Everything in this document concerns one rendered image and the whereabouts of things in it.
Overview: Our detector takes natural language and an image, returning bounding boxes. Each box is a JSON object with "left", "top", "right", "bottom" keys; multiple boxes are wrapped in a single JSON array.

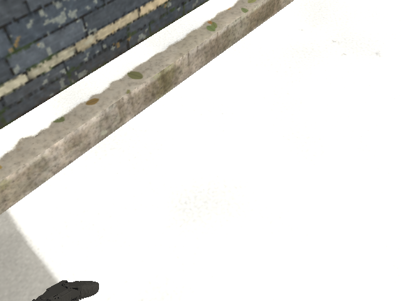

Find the left robot hand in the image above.
[{"left": 32, "top": 280, "right": 99, "bottom": 301}]

